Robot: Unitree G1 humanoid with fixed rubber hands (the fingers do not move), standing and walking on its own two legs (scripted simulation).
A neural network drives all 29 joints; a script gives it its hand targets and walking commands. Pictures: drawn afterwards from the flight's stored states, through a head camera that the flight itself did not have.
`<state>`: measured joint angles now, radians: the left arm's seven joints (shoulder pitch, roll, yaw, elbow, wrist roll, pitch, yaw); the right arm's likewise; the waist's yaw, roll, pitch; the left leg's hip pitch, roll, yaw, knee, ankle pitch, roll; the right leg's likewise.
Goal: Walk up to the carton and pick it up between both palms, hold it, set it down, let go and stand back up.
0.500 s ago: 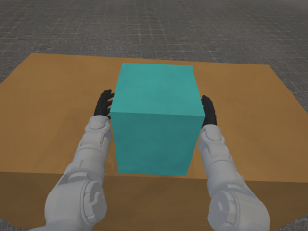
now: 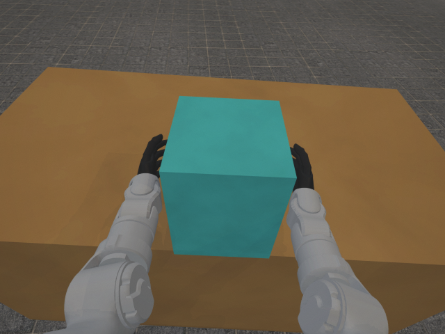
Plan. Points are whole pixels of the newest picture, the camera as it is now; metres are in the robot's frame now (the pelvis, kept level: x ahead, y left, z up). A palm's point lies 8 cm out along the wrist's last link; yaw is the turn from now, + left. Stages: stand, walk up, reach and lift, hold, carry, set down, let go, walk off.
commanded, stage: set down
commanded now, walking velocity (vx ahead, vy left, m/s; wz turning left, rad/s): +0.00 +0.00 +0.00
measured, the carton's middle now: (225, 179) +0.42 -0.02 +0.05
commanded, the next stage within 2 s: none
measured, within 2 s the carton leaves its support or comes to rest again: rests again in 0.64 s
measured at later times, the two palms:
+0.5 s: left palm (151, 182) +0.41 +0.13 +0.06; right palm (300, 196) +0.37 -0.16 +0.06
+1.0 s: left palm (150, 171) +0.43 +0.13 +0.07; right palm (297, 188) +0.38 -0.16 +0.06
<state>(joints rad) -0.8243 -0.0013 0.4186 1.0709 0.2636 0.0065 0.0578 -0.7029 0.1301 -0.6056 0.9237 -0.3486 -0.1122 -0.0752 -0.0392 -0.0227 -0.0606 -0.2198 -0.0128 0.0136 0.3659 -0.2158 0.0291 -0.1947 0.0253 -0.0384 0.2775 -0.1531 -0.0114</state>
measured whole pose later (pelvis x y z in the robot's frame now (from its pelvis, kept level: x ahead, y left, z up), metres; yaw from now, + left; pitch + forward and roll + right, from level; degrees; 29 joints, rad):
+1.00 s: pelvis -0.02 +0.00 -0.01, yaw -1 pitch +11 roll -2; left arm -0.99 0.14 0.26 1.34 0.09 -0.15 0.08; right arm -0.84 0.04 -0.44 1.12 -0.17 -0.14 -0.13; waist -0.06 -0.01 -0.12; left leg -0.46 0.01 0.06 0.50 -0.24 0.04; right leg -0.44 0.03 -0.04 0.41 -0.17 -0.01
